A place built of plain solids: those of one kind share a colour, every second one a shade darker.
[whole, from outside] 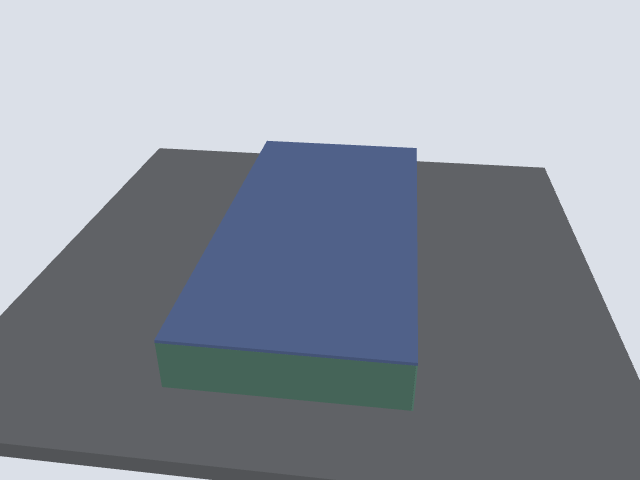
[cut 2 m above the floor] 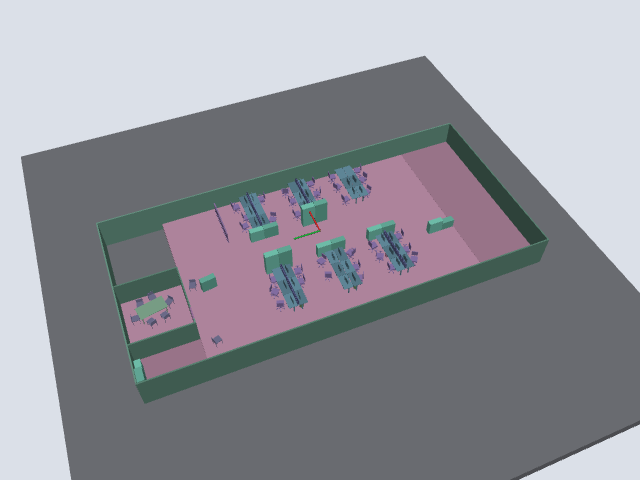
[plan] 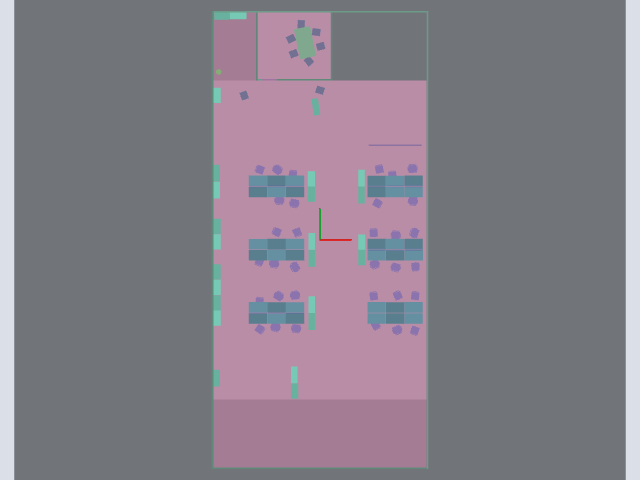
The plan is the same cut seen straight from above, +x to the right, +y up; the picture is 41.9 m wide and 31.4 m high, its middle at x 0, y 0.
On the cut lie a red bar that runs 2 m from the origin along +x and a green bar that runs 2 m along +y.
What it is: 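One storey of an office; an open floor with rows of desks, a band of small rooms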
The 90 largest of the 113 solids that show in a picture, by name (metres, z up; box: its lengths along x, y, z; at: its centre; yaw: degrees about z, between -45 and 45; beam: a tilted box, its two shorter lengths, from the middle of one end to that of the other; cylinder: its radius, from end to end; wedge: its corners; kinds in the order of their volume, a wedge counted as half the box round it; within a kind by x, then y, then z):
{
 "floor_1": {"box": [2.8, 4.45, 0.64], "at": [-5.58, 12.66, 0.27]},
 "floor_2": {"box": [4.78, 4.45, 0.64], "at": [-1.69, 12.66, 0.27]},
 "floor_3": {"box": [13.95, 4.45, 0.64], "at": [0.0, -12.66, 0.27]},
 "floor_4": {"box": [13.95, 20.88, 0.64], "at": [0.0, 0.0, 0.27]},
 "roof_1": {"box": [14.15, 29.98, 0.2], "at": [0.0, 0.0, 3.29]},
 "wall_1": {"box": [0.1, 29.98, 3.24], "at": [-7.03, 0.0, 1.57]},
 "wall_2": {"box": [0.1, 4.45, 2.6], "at": [-4.13, 12.66, 1.89]},
 "wall_3": {"box": [3.56, 0.1, 2.6], "at": [-1.08, 10.49, 1.89]},
 "wall_4": {"box": [13.95, 0.1, 3.24], "at": [0.0, -14.94, 1.57]},
 "wall_5": {"box": [13.95, 0.1, 3.24], "at": [0.0, 14.94, 1.57]},
 "wall_6": {"box": [0.1, 4.45, 2.6], "at": [0.75, 12.66, 1.89]},
 "wall_7": {"box": [0.1, 29.98, 3.24], "at": [7.03, 0.0, 1.57]},
 "wall_8": {"box": [0.1, 4.45, 3.24], "at": [7.03, 12.66, 1.57]},
 "cabinet_1": {"box": [0.43, 1.1, 1.08], "at": [-6.75, -9.04, 1.13]},
 "cabinet_2": {"box": [0.43, 1.1, 1.08], "at": [-6.75, 3.27, 1.13]},
 "cabinet_3": {"box": [0.43, 1.1, 1.08], "at": [-6.75, 4.38, 1.13]},
 "cabinet_4": {"box": [0.48, 1.0, 0.75], "at": [-6.72, -5.12, 0.96]},
 "cabinet_5": {"box": [0.48, 1.0, 0.75], "at": [-6.72, -4.11, 0.96]},
 "cabinet_6": {"box": [0.48, 1.0, 0.75], "at": [-6.72, -3.1, 0.96]},
 "cabinet_7": {"box": [0.48, 1.0, 0.75], "at": [-6.72, -2.09, 0.96]},
 "cabinet_8": {"box": [0.48, 1.0, 0.75], "at": [-6.72, -0.12, 0.96]},
 "cabinet_9": {"box": [0.48, 1.0, 0.75], "at": [-6.72, 0.89, 0.96]},
 "cabinet_10": {"box": [0.48, 1.0, 0.75], "at": [-6.72, 9.47, 0.96]},
 "cabinet_11": {"box": [1.0, 0.47, 1.96], "at": [-6.42, 14.64, 1.57]},
 "cabinet_12": {"box": [1.1, 0.43, 1.08], "at": [-5.36, 14.66, 1.13]},
 "cabinet_13": {"box": [0.43, 1.1, 1.08], "at": [-1.68, -8.83, 1.13]},
 "cabinet_14": {"box": [0.48, 1.0, 0.75], "at": [-1.65, -9.89, 0.96]},
 "cabinet_15": {"box": [0.47, 1.0, 1.96], "at": [-0.56, 2.99, 1.57]},
 "cabinet_16": {"box": [0.47, 1.0, 1.96], "at": [-0.56, 4.0, 1.57]},
 "cabinet_17": {"box": [0.43, 1.1, 1.08], "at": [-0.54, -5.33, 1.13]},
 "cabinet_18": {"box": [0.43, 1.1, 1.08], "at": [-0.54, -4.22, 1.13]},
 "cabinet_19": {"box": [0.43, 1.1, 1.08], "at": [-0.54, -1.19, 1.13]},
 "cabinet_20": {"box": [0.43, 1.1, 1.08], "at": [-0.54, -0.08, 1.13]},
 "cabinet_21": {"box": [0.43, 1.1, 1.08], "at": [-0.27, 8.71, 1.13], "yaw": 8.8},
 "cabinet_22": {"box": [0.43, 1.1, 1.08], "at": [2.71, 2.94, 1.13]},
 "cabinet_23": {"box": [0.43, 1.1, 1.08], "at": [2.71, 4.05, 1.13]},
 "cabinet_24": {"box": [0.47, 1.0, 1.96], "at": [2.73, -1.14, 1.57]},
 "cabinet_25": {"box": [0.47, 1.0, 1.96], "at": [2.73, -0.13, 1.57]},
 "desk_1": {"box": [1.2, 0.7, 0.032], "at": [-4.06, -5.13, 1.32]},
 "desk_2": {"box": [1.2, 0.7, 0.032], "at": [-4.06, -4.41, 1.32]},
 "desk_3": {"box": [1.2, 0.7, 0.032], "at": [-4.06, -0.99, 1.32]},
 "desk_4": {"box": [1.2, 0.7, 0.032], "at": [-4.06, -0.27, 1.32]},
 "desk_5": {"box": [1.2, 0.7, 0.032], "at": [-4.06, 3.14, 1.32]},
 "desk_6": {"box": [1.2, 0.7, 0.032], "at": [-4.06, 3.86, 1.32]},
 "desk_7": {"box": [1.2, 0.7, 0.032], "at": [-2.85, -5.13, 1.32]},
 "desk_8": {"box": [1.2, 0.7, 0.032], "at": [-2.85, -4.41, 1.32]},
 "desk_9": {"box": [1.2, 0.7, 0.032], "at": [-2.85, -0.99, 1.32]},
 "desk_10": {"box": [1.2, 0.7, 0.032], "at": [-2.85, -0.27, 1.32]},
 "desk_11": {"box": [1.2, 0.7, 0.032], "at": [-2.85, 3.14, 1.32]},
 "desk_12": {"box": [1.2, 0.7, 0.032], "at": [-2.85, 3.86, 1.32]},
 "desk_13": {"box": [1.2, 0.7, 0.032], "at": [-1.63, -5.13, 1.32]},
 "desk_14": {"box": [1.2, 0.7, 0.032], "at": [-1.63, -4.41, 1.32]},
 "desk_15": {"box": [1.2, 0.7, 0.032], "at": [-1.63, -0.99, 1.32]},
 "desk_16": {"box": [1.2, 0.7, 0.032], "at": [-1.63, -0.27, 1.32]},
 "desk_17": {"box": [1.2, 0.7, 0.032], "at": [-1.63, 3.14, 1.32]},
 "desk_18": {"box": [1.2, 0.7, 0.032], "at": [-1.63, 3.86, 1.32]},
 "desk_19": {"box": [1.2, 0.7, 0.032], "at": [3.71, -5.13, 1.32]},
 "desk_20": {"box": [1.2, 0.7, 0.032], "at": [3.71, -4.41, 1.32]},
 "desk_21": {"box": [1.2, 0.7, 0.032], "at": [3.71, -0.99, 1.32]},
 "desk_22": {"box": [1.2, 0.7, 0.032], "at": [3.71, -0.27, 1.32]},
 "desk_23": {"box": [1.2, 0.7, 0.032], "at": [3.71, 3.14, 1.32]},
 "desk_24": {"box": [1.2, 0.7, 0.032], "at": [3.71, 3.86, 1.32]},
 "desk_25": {"box": [1.2, 0.7, 0.032], "at": [4.92, -5.13, 1.32]},
 "desk_26": {"box": [1.2, 0.7, 0.032], "at": [4.92, -4.41, 1.32]},
 "desk_27": {"box": [1.2, 0.7, 0.032], "at": [4.92, -0.99, 1.32]},
 "desk_28": {"box": [1.2, 0.7, 0.032], "at": [4.92, -0.27, 1.32]},
 "desk_29": {"box": [1.2, 0.7, 0.032], "at": [4.92, 3.14, 1.32]},
 "desk_30": {"box": [1.2, 0.7, 0.032], "at": [4.92, 3.86, 1.32]},
 "desk_31": {"box": [1.2, 0.7, 0.032], "at": [6.13, -5.13, 1.32]},
 "desk_32": {"box": [1.2, 0.7, 0.032], "at": [6.13, -4.41, 1.32]},
 "desk_33": {"box": [1.2, 0.7, 0.032], "at": [6.13, -0.99, 1.32]},
 "desk_34": {"box": [1.2, 0.7, 0.032], "at": [6.13, -0.27, 1.32]},
 "desk_35": {"box": [1.2, 0.7, 0.032], "at": [6.13, 3.14, 1.32]},
 "desk_36": {"box": [1.2, 0.7, 0.032], "at": [6.13, 3.86, 1.32]},
 "officechair_1": {"box": [0.54, 0.5, 0.08], "at": [-3.0, -1.53, 1.12], "yaw": -8.5},
 "officechair_2": {"box": [0.54, 0.5, 0.08], "at": [-2.91, -5.69, 1.1], "yaw": -12.4},
 "officechair_3": {"box": [0.54, 0.5, 0.08], "at": [-2.79, 4.58, 1.09], "yaw": -37.8},
 "officechair_4": {"box": [0.54, 0.5, 0.08], "at": [-2.71, -3.68, 1.06], "yaw": -31.5},
 "officechair_5": {"box": [0.54, 0.5, 0.08], "at": [-2.66, 2.62, 1.11], "yaw": -3.4},
 "officechair_6": {"box": [0.54, 0.5, 0.08], "at": [-1.68, 2.42, 1.06], "yaw": -11.5},
 "officechair_7": {"box": [0.54, 0.5, 0.08], "at": [-1.63, -3.64, 1.13], "yaw": 6.2},
 "officechair_8": {"box": [0.5, 0.54, 0.08], "at": [-1.62, -1.76, 1.13], "yaw": 28.4},
 "officechair_9": {"box": [0.54, 0.5, 0.08], "at": [-1.56, -5.77, 1.12], "yaw": -5.6},
 "officechair_10": {"box": [0.54, 0.5, 0.08], "at": [3.58, -1.57, 1.13], "yaw": 19.3},
 "officechair_11": {"box": [0.54, 0.5, 0.08], "at": [4.95, 0.3, 1.08], "yaw": -4.7},
 "officechair_12": {"box": [0.54, 0.5, 0.08], "at": [4.96, -1.77, 1.12], "yaw": -15.0},
 "officechair_13": {"box": [0.54, 0.5, 0.08], "at": [5.05, -5.86, 1.08], "yaw": 25.1},
 "officechair_14": {"box": [0.54, 0.5, 0.08], "at": [6.08, 2.57, 1.12], "yaw": -2.8},
 "officechair_15": {"box": [0.5, 0.54, 0.08], "at": [6.19, 0.46, 1.12], "yaw": -18.9},
 "meetingtable_1": {"box": [1.08, 2.0, 0.032], "at": [-0.98, 12.91, 1.32], "yaw": 11.8}
}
